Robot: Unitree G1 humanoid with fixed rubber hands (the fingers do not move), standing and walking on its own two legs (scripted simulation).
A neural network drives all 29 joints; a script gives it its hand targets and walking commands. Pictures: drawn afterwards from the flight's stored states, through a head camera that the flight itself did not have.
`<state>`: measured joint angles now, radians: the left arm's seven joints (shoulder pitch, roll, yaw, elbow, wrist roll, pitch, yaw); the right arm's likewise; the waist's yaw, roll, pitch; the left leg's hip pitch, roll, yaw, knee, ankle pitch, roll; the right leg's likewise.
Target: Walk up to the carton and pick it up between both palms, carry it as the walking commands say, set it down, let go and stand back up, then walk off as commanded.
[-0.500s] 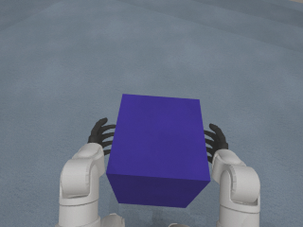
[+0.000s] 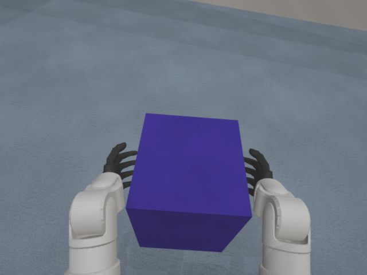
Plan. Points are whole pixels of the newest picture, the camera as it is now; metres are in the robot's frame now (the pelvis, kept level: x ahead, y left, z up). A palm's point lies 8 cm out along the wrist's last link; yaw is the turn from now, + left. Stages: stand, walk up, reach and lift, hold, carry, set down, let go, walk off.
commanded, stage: carry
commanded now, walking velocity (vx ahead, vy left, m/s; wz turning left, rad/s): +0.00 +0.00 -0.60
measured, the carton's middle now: (186, 187) +0.31 +0.01 +0.01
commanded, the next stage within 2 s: none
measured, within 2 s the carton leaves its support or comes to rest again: neither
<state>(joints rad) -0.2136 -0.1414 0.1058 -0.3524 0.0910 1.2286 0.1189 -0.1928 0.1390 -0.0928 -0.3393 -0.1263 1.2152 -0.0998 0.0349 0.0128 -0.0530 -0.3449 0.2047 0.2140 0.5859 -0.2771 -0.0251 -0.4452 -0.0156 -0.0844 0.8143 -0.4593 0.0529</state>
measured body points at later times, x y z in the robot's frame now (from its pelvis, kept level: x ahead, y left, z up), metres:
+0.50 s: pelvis -0.07 -0.04 -0.01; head -0.05 -0.03 +0.44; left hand +0.25 +0.02 +0.07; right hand +0.17 -0.26 +0.07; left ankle -0.05 +0.06 -0.74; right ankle -0.01 -0.14 -0.74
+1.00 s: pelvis -0.16 -0.08 -0.01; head -0.14 -0.09 +0.44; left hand +0.16 -0.14 +0.06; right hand -0.02 -0.37 +0.05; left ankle -0.08 +0.05 -0.68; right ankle -0.17 -0.17 -0.74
